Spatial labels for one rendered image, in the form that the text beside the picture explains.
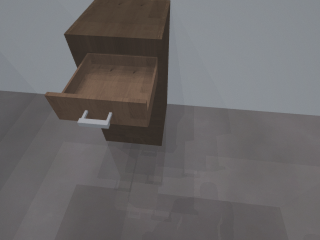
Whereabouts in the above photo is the handle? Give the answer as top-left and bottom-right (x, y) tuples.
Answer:
(77, 110), (112, 129)

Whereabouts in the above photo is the cabinet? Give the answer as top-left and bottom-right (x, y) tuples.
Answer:
(64, 0), (171, 146)

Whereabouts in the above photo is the drawer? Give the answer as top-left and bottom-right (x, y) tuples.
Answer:
(44, 53), (158, 127)

